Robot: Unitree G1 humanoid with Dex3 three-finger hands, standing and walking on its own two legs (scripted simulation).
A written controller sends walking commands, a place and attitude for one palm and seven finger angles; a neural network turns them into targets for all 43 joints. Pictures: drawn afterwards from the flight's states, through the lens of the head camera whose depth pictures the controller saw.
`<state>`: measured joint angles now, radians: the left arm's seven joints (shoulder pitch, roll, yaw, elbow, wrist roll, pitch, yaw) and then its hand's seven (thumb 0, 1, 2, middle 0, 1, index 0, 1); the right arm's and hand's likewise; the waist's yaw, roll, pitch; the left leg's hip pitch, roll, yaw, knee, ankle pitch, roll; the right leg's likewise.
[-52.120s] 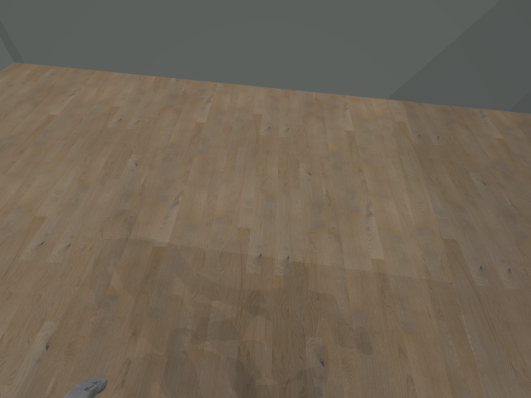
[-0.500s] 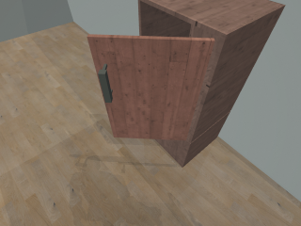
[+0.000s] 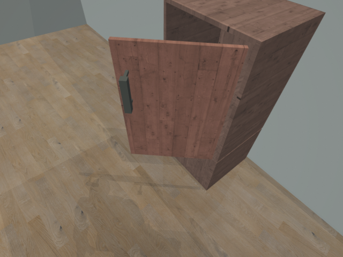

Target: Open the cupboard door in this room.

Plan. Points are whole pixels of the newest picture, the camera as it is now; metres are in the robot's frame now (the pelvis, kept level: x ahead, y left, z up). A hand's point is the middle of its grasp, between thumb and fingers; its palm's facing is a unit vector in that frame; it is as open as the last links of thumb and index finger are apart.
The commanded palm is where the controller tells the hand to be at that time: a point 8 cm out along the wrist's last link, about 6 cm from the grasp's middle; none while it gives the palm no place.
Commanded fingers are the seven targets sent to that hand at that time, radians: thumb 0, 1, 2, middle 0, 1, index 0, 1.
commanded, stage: shuffle to correct the standing spot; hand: left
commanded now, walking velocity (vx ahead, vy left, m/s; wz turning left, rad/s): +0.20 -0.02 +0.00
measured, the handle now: (127, 91) +0.61 +0.19 +0.02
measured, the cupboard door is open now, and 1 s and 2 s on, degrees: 48 48 48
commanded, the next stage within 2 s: come to a stop and stand still in 0.18 s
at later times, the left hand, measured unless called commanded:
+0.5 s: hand out of the picture +0.09 +0.18 -0.18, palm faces +0.03 -0.99 -0.16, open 7.4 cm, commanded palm none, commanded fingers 0.00 0.90 0.90 -0.20 -0.30 -0.20 -0.30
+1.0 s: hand out of the picture +0.15 +0.17 -0.18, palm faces +0.06 -0.98 -0.18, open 7.3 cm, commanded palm none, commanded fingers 0.00 0.90 0.90 -0.20 -0.30 -0.20 -0.30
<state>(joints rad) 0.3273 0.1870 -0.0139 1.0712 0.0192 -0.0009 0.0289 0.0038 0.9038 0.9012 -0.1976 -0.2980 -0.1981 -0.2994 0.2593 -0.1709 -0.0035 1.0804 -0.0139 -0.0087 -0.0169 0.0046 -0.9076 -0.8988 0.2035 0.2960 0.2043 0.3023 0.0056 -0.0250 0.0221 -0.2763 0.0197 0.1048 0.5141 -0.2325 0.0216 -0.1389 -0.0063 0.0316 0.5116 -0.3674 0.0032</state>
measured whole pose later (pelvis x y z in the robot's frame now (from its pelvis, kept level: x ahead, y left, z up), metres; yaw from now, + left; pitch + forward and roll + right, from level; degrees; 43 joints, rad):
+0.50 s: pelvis +0.08 +0.01 +0.00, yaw +0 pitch +0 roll -1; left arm 0.27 0.17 0.02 1.05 0.02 0.01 0.03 0.01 0.91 0.90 -0.20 -0.30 -0.20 -0.30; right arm 0.31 -0.10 0.01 1.08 -0.02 -0.04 -0.05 0.00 -0.91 -0.90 0.20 0.30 0.20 0.30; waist 0.00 -0.04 0.07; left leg -0.13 0.02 0.12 0.48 -0.34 0.04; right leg -0.44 -0.05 -0.05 0.89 -0.35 0.00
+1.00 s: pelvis +0.07 -0.01 -0.01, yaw +1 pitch +0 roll +1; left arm 0.18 0.19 0.04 0.93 0.03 0.03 0.03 0.00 0.91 0.90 -0.20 -0.30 -0.20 -0.30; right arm 0.21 -0.16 -0.04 0.98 -0.01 0.01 -0.02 0.00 -0.91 -0.90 0.20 0.30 0.20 0.30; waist 0.01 -0.07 0.05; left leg -0.25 0.00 0.06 0.59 -0.35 -0.01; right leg -0.43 -0.06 -0.08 0.61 -0.19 -0.01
